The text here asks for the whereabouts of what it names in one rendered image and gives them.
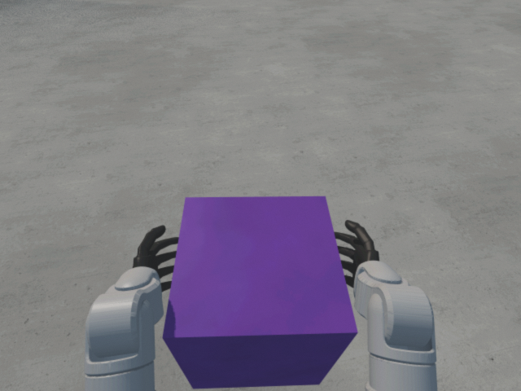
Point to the robot right hand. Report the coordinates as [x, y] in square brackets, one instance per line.
[364, 249]

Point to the robot left forearm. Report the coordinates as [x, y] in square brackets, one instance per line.
[120, 333]

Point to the robot right forearm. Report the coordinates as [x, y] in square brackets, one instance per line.
[401, 330]

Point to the carton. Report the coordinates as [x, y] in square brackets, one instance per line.
[258, 294]

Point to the robot left hand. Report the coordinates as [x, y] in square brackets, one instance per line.
[148, 249]

